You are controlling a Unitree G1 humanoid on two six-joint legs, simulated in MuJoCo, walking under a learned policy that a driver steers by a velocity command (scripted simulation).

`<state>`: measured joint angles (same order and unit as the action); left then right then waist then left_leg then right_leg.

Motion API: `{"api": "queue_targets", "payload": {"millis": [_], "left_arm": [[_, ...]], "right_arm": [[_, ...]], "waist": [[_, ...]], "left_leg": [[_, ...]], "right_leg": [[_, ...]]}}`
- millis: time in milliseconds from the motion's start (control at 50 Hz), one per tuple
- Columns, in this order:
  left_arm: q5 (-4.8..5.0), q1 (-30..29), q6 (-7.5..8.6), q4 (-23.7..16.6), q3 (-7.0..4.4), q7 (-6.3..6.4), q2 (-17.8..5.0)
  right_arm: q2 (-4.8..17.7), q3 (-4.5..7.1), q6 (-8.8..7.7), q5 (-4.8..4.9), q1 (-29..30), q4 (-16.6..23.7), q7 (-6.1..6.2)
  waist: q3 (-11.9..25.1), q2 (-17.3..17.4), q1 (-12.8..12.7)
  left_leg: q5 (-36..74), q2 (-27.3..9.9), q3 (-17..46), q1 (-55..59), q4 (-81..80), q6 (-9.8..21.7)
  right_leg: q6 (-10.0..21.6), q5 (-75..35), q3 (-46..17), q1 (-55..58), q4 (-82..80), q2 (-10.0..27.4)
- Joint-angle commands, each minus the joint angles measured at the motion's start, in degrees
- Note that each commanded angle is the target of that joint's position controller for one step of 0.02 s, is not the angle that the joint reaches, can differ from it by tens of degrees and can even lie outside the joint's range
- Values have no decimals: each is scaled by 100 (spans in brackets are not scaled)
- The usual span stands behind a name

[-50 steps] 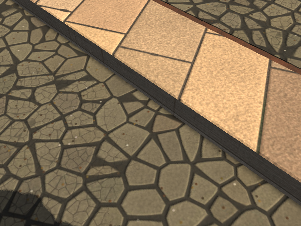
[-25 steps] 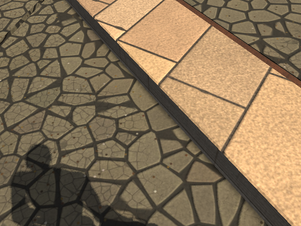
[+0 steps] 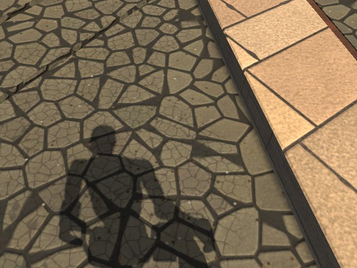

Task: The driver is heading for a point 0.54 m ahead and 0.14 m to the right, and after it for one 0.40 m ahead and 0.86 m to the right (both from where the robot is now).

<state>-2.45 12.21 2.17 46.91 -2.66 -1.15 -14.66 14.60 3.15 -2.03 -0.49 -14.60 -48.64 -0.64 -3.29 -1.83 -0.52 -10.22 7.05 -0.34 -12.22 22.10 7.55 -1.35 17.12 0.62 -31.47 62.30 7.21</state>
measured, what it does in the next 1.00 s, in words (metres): walks ahead, turning right: right foot, then left foot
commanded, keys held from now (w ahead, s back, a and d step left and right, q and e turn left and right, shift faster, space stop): w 0.16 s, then w+e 0.84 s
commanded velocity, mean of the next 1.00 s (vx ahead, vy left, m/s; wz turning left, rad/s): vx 0.50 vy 0.00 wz -0.28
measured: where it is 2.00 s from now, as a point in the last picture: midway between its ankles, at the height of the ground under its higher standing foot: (236, 167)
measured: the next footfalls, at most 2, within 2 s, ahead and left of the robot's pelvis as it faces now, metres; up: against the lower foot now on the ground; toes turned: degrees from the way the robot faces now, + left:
right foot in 0.38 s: +0.37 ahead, -0.10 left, +0.00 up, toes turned -4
left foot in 0.86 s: +0.68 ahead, +0.04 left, +0.00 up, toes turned -20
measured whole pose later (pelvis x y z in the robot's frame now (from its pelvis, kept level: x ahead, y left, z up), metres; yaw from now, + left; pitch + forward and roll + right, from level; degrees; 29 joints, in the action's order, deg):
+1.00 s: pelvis +0.56 -0.03 +0.00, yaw -22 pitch +1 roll +0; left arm -1.1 18.8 1.5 47.5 -4.6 -0.9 -17.8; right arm 14.7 0.9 -4.1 -2.4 -8.8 -42.3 0.6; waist -1.7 -1.9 -2.4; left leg -10.2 0.3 -2.5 -17.6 26.5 1.5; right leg 4.0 21.9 -2.7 -21.5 63.0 -3.1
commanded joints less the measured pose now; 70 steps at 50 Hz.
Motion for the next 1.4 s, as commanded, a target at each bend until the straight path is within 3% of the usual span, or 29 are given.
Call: {"api": "queue_targets", "payload": {"millis": [20,140,260,320,360,380,400,420,440,480,500,580,660,760,840,860,880,900,920,940,980,1020,1080,1240,1300,1340,1360,1380,1400], "left_arm": [[-18,309,-108,-163,-116,-32,-410],[41,-723,-84,-456,-114,-53,-384],[115,-1467,-22,-724,-3,-107,-276],[136,-960,22,-608,-33,-68,-372],[123,289,76,-205,-143,23,-587],[30,1189,122,42,-219,77,-761],[-78,1894,105,144,-441,132,-1528],[122,1467,37,176,-404,43,-1337],[254,879,17,76,-385,-6,-1214],[201,404,6,-8,-257,-4,-699],[207,376,28,50,-216,37,-597],[251,627,159,139,-281,63,-865],[276,990,123,173,-343,68,-931],[191,1385,79,161,-384,114,-986],[136,878,103,-79,-438,155,-1177],[187,872,156,-93,-390,105,-1027],[249,905,215,-297,-248,82,-552],[381,1583,189,-477,-195,82,-306],[201,1441,51,-194,-243,151,-788],[146,1014,25,-203,-266,90,-830],[85,710,-39,-275,-249,-17,-647],[45,672,-152,-318,-235,-104,-566],[47,258,-205,-518,-204,-174,-480],[48,-1062,-146,-995,-2,-351,-238],[-15,-1033,-165,-1047,-28,-280,-349],[-67,-414,-126,-869,-105,-177,-456],[-99,413,-62,-614,-176,-112,-534],[-147,1193,-37,-396,-338,-19,-941],[-133,914,-65,-526,-511,62,-1797]], "right_arm": [[763,168,-193,31,-300,180,17],[742,132,-237,45,-949,-104,61],[635,37,-273,-82,-1384,-421,156],[779,31,-310,-137,-1130,-464,239],[907,51,-280,-173,-1036,-489,261],[930,38,-290,-116,-845,-406,261],[563,-54,-336,65,-1124,-155,202],[698,-4,-384,-73,-1095,-115,139],[710,-19,-405,-173,-673,40,97],[692,-35,-443,-135,-264,190,32],[644,-50,-357,-193,-250,265,24],[421,-136,-112,-253,-52,451,-19],[350,-206,-110,-193,1023,847,-62],[438,-235,-163,-117,1725,1147,-65],[792,-107,-285,-104,714,928,20],[1023,-18,-369,-170,47,780,98],[1479,85,-386,-306,-896,766,210],[1917,215,-261,-308,-651,767,214],[1302,139,-188,-247,-306,834,183],[813,14,-192,-189,-21,902,157],[579,-63,-236,-180,59,793,146],[598,-51,-330,-127,-79,675,125],[663,2,-424,-64,-263,554,89],[843,104,-370,-40,-459,315,91],[958,135,-304,-41,-652,211,142],[1115,169,-216,-31,-646,206,174],[1175,178,-165,-3,-585,234,179],[1026,131,-171,-26,-590,338,168],[188,-54,-197,-70,-970,701,74]], "waist": [[273,375,-41],[14,396,304],[-288,467,514],[-9,584,181],[674,641,-355],[1094,528,-830],[1777,-565,-812],[1884,-691,-458],[1028,-231,-251],[147,307,-24],[16,274,132],[104,17,217],[14,-132,-154],[196,-230,-464],[515,-228,150],[921,163,484],[1831,905,799],[2125,2312,300],[1366,1096,211],[764,467,244],[355,609,128],[345,875,59],[343,760,31],[-12,722,233],[196,750,200],[605,808,-26],[1004,666,-416],[1423,263,-762],[1601,-1242,-129]], "left_leg": [[1685,-1536,1340,429,-1246,703],[1978,-1560,1236,1276,-1327,407],[3020,-1691,719,1906,-1278,281],[5324,-1764,318,2065,-568,82],[6293,-1694,93,2077,1060,-50],[5278,-1568,-61,1187,2344,-141],[2417,-767,-430,-817,4793,-474],[-1701,-33,139,-2103,5822,-471],[-1275,-543,598,-2562,5817,-401],[-805,-972,500,-2402,5051,-459],[-779,-1073,484,-2161,4714,-563],[-448,-1149,177,-1916,3668,-924],[662,-1088,42,-2037,2183,-1108],[867,-863,111,-1980,1327,-1055],[120,-614,213,-253,491,-767],[73,-943,492,790,173,-577],[-1071,-2415,1864,2038,0,-272],[-1558,-3395,4363,2776,-771,371],[-2191,-3203,4108,2145,-718,363],[-1750,-2854,3144,1483,-771,220],[-186,-2365,1774,846,-942,30],[798,-2166,1112,697,-1006,-22],[1603,-2236,556,826,-1142,101],[2212,-2074,-740,830,-1197,-60],[3880,-2206,-1032,1265,-474,-150],[5503,-2150,-1210,1477,858,-200],[5053,-2058,-1303,1103,2032,-317],[3055,-1897,-1296,-45,3575,-513],[-2195,-950,-1079,-2374,5545,-873]], "right_leg": [[-51,-596,14,-329,-449,59],[-15,-1607,22,-1004,-1665,-78],[358,-1517,376,-814,-2636,-439],[725,-931,558,211,-2955,-905],[969,-682,623,1507,-3271,-1255],[1228,-897,104,2860,-3546,-860],[2107,-766,-2407,4632,-3557,744],[2537,-1234,-4436,4841,-4401,1329],[2408,-625,-3688,4095,-4534,1136],[2060,-925,-2638,2696,-4921,690],[1919,-1299,-2312,2254,-5026,451],[1843,-2025,-1651,1724,-5217,12],[1502,-1895,-1536,1844,-5203,-295],[1332,-2579,-1875,2627,-4625,-156],[992,-2892,-2214,2394,-3618,-164],[846,-2710,-1921,2056,-2549,-554],[719,-1175,-1281,1414,-937,-928],[604,1639,-651,-207,161,-1606],[649,1213,-671,-665,748,-983],[628,658,-645,-600,692,-825],[507,279,-528,-395,363,-542],[411,96,-399,-308,374,-526],[321,-311,-345,-719,293,-458],[350,-1433,264,-199,-2097,-418],[652,-839,610,345,-2383,-727],[885,-343,780,1082,-2645,-1185],[1047,-626,705,2092,-3177,-1352],[1250,-575,-84,3405,-3475,-837],[2033,-1786,-2968,4735,-3613,1053]]}}
Keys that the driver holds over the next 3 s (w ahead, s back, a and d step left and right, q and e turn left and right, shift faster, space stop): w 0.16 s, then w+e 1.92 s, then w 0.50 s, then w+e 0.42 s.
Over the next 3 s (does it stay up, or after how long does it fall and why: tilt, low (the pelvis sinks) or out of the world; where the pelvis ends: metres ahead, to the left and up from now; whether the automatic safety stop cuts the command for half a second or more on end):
stays up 1.08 -0.79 0.15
